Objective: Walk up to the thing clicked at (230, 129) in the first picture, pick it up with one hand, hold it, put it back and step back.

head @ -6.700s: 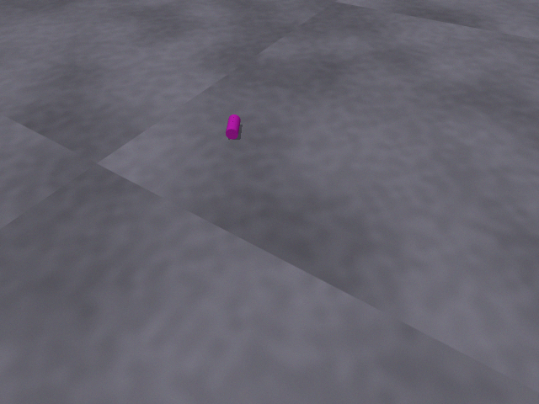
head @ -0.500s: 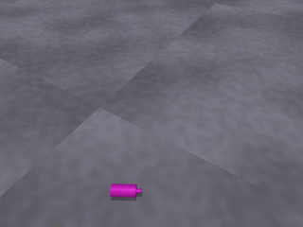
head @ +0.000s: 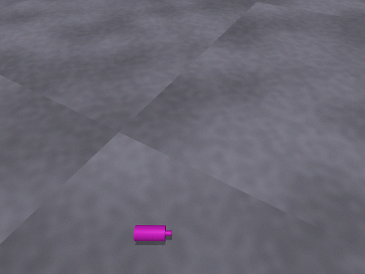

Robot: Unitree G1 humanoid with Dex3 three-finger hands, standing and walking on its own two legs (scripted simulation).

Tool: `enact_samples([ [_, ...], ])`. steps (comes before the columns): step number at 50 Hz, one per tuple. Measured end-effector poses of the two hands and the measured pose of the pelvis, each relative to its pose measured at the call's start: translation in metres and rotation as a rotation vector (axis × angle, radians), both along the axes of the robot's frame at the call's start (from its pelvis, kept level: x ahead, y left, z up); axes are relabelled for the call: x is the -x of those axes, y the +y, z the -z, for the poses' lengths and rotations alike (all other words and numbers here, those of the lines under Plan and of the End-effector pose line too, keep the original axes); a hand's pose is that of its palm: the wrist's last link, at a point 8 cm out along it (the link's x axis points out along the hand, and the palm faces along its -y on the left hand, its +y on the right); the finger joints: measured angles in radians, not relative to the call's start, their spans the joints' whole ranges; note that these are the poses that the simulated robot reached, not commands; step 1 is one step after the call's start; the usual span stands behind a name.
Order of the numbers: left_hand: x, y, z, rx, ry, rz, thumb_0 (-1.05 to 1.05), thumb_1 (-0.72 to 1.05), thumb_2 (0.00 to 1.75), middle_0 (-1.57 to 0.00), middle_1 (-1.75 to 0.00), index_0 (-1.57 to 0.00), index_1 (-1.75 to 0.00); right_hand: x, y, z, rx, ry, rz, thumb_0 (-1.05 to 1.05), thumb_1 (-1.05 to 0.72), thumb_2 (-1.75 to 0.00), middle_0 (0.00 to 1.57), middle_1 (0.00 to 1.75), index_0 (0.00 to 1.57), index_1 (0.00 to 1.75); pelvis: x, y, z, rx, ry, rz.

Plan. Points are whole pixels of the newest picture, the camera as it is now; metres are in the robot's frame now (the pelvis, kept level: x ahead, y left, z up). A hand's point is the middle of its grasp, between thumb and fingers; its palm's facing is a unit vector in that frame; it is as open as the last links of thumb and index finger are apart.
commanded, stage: walk up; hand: left
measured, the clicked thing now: (153, 232) +0.45 +0.18 -0.74
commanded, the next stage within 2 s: none
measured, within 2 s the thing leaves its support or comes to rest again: neither
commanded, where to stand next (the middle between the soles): +0.09 +0.00 m, yaw -1 degrees
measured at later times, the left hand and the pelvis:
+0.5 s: hand out of the picture +0.10 +0.28 -0.16, palm faces -0.07 -0.91 -0.41, open 7.4 cm; pelvis +0.08 +0.01 -0.01, yaw -3 degrees
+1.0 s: hand out of the picture +0.11 +0.26 -0.18, palm faces -0.13 -0.91 -0.39, open 7.4 cm; pelvis +0.00 +0.00 -0.05, yaw -6 degrees
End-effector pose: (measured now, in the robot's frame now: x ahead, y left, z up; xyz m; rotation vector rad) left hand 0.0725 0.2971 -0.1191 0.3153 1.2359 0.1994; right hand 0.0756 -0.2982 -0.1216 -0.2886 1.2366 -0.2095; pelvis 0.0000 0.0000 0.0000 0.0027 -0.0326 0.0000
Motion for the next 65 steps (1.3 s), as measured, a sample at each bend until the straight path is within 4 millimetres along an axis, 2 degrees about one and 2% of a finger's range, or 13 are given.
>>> enact_samples([
  [7,-0.014,-0.001,-0.002,-0.003,-0.035,0.023,0.01,0.9,0.9,-0.21,-0.3,-0.21,-0.3,-0.007,-0.005,0.001,-0.005,-0.028,0.0,0.0,-0.9,-0.9,0.2,0.3,0.2,0.3,-0.007,-0.001,0.003,0.002,-0.005,0.006],
  [16,-0.032,0.001,-0.002,-0.055,-0.036,0.026,0.01,0.9,0.9,-0.21,-0.3,-0.21,-0.3,-0.007,-0.031,0.016,0.005,0.048,0.033,0.0,-0.91,-0.9,0.2,0.3,0.2,0.3,-0.048,-0.015,0.015,0.026,-0.004,0.01],
  [21,-0.021,0.009,-0.012,-0.07,0.036,0.011,0.01,0.9,0.9,-0.21,-0.3,-0.21,-0.3,-0.039,-0.026,0.005,0.016,0.037,0.006,0.01,-0.91,-0.9,0.2,0.3,0.2,0.3,-0.064,-0.007,0.005,0.0,-0.005,0.042],
  [25,-0.023,0.024,-0.005,-0.083,0.117,0.01,0.01,0.9,0.9,-0.21,-0.3,-0.21,-0.3,-0.073,-0.016,0.004,0.031,-0.006,0.003,0.01,-0.91,-0.9,0.2,0.3,0.2,0.3,-0.076,0.005,0.009,0.01,-0.006,0.051],
  [31,-0.074,0.046,0.033,-0.058,0.072,-0.008,0.01,0.9,0.9,-0.21,-0.3,-0.21,-0.3,-0.099,0.01,0.015,0.076,-0.04,-0.016,0.0,-0.91,-0.9,0.2,0.3,0.2,0.3,-0.082,0.025,0.032,-0.008,-0.026,0.026],
  [35,-0.104,0.039,0.036,-0.025,0.003,0.039,0.01,0.9,0.9,-0.21,-0.3,-0.2,-0.3,-0.102,0.022,0.007,0.075,-0.061,-0.015,0.0,-0.91,-0.9,0.21,0.3,0.21,0.3,-0.073,0.026,0.028,0.007,-0.023,0.039],
  [39,-0.11,0.031,0.034,-0.003,-0.018,0.082,0.0,0.9,0.9,-0.21,-0.3,-0.2,-0.3,-0.102,0.019,-0.002,0.091,-0.133,-0.008,0.0,-0.9,-0.9,0.21,0.3,0.21,0.3,-0.063,0.024,0.027,0.013,-0.006,0.066],
  [46,-0.081,0.02,0.032,-0.028,-0.017,0.122,0.0,0.9,0.9,-0.21,-0.3,-0.2,-0.3,-0.073,-0.016,0.003,0.131,-0.202,-0.005,0.0,-0.9,-0.9,0.21,0.3,0.21,0.3,-0.031,0.01,0.041,-0.003,-0.002,0.118],
  [51,-0.025,0.007,0.022,-0.054,0.016,0.109,0.0,0.9,0.9,-0.21,-0.3,-0.2,-0.3,-0.031,-0.044,0.018,0.13,-0.163,0.026,0.0,-0.9,-0.9,0.21,0.3,0.21,0.3,0.0,-0.007,0.044,0.022,-0.015,0.092],
  [55,0.016,0.001,0.003,-0.069,0.067,0.073,0.01,0.9,0.9,-0.21,-0.3,-0.21,-0.3,0.01,-0.049,0.014,0.105,-0.074,0.05,0.0,-0.91,-0.9,0.2,0.3,0.2,0.3,0.011,-0.013,0.027,-0.047,0.005,0.107],
  [60,0.031,-0.002,-0.008,-0.067,0.015,0.056,0.01,0.9,0.9,-0.21,-0.3,-0.21,-0.3,0.058,-0.045,0.011,0.081,0.027,0.019,0.0,-0.91,-0.9,0.2,0.3,0.2,0.3,0.021,-0.015,0.018,-0.027,0.033,0.064],
  [62,0.034,0.0,-0.01,-0.053,-0.045,0.039,0.01,0.9,0.9,-0.21,-0.3,-0.21,-0.3,0.069,-0.04,0.009,0.068,0.068,-0.01,0.01,-0.91,-0.9,0.2,0.3,0.2,0.3,0.02,-0.015,0.018,-0.014,0.03,0.036],
  [65,0.044,0.008,-0.007,-0.041,-0.093,0.015,0.01,0.9,0.9,-0.21,-0.3,-0.21,-0.3,0.065,-0.031,0.005,0.063,0.066,-0.052,0.01,-0.9,-0.9,0.2,0.3,0.2,0.3,0.019,-0.01,0.019,-0.003,0.018,0.004],
])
